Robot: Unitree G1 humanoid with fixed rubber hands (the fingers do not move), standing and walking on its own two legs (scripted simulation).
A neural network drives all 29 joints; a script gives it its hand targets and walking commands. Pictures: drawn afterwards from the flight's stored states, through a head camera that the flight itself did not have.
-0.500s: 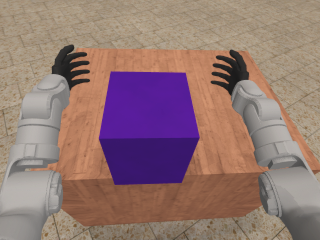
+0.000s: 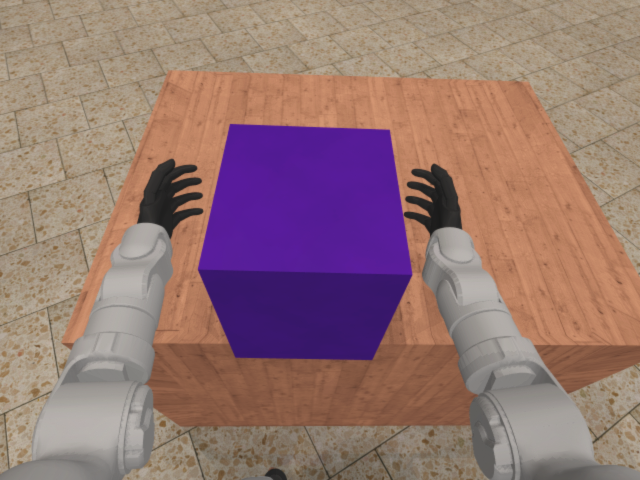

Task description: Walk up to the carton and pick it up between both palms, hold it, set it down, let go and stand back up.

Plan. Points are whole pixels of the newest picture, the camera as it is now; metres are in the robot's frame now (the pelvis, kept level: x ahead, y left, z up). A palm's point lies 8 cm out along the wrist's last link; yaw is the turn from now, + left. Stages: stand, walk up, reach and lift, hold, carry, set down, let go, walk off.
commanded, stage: reach and lift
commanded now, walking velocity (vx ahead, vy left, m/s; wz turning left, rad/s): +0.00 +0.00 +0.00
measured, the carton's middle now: (307, 251) +0.38 +0.06 +0.03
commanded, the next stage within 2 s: none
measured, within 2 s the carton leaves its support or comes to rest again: neither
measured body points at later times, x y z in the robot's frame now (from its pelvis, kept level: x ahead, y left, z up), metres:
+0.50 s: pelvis +0.00 +0.01 +0.00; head +0.04 +0.03 +0.45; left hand +0.41 +0.22 +0.07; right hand +0.43 -0.10 +0.08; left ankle +0.04 +0.11 -0.74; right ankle -0.04 -0.10 -0.74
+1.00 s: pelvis -0.01 +0.02 +0.00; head +0.03 +0.05 +0.45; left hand +0.40 +0.21 +0.07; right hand +0.41 -0.08 +0.08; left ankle +0.04 +0.11 -0.74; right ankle -0.04 -0.10 -0.74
